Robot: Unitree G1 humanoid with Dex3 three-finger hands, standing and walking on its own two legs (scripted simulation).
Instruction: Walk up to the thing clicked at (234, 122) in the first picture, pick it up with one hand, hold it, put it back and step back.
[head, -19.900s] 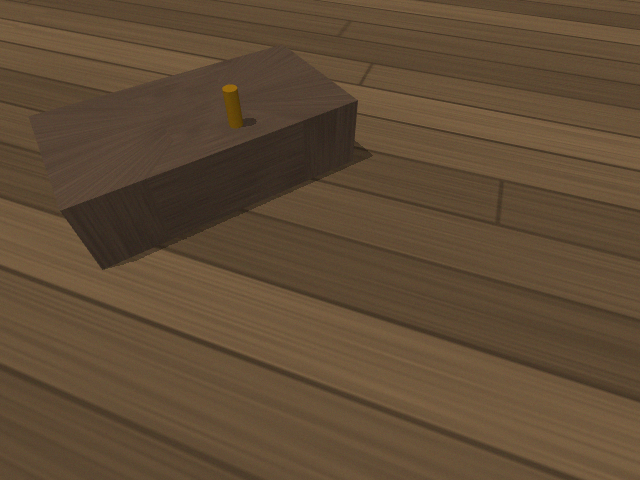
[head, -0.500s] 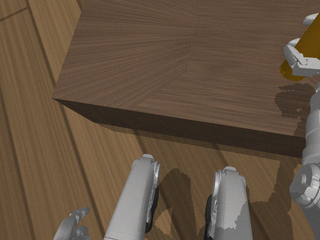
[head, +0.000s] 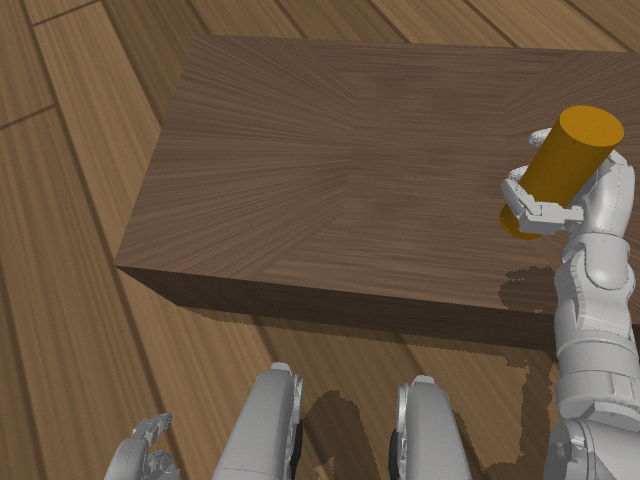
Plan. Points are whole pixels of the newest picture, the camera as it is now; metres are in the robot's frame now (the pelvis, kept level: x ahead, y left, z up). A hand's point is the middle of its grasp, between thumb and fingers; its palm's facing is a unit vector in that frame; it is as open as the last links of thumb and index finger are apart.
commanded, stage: lift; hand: right
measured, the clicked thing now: (551, 180) +0.45 -0.21 +0.04
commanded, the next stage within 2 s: hold in 1.10 s
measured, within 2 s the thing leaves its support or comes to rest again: neither
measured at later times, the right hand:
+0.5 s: hand (580, 187) +0.40 -0.19 +0.12, palm faces +0.18 +0.98 -0.03, open 8.2 cm
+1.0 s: hand (590, 178) +0.38 -0.18 +0.16, palm faces +0.16 +0.99 -0.02, open 8.2 cm
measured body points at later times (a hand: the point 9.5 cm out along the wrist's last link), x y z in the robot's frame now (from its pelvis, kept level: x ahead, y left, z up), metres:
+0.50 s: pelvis +0.02 +0.00 +0.08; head +0.11 -0.01 +0.52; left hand +0.14 +0.26 -0.03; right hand +0.38 -0.24 +0.13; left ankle +0.05 +0.14 -0.57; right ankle +0.04 -0.14 -0.57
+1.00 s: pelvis +0.04 +0.00 +0.11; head +0.10 +0.00 +0.56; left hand +0.16 +0.26 +0.00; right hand +0.37 -0.23 +0.16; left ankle +0.05 +0.14 -0.57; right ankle +0.04 -0.14 -0.57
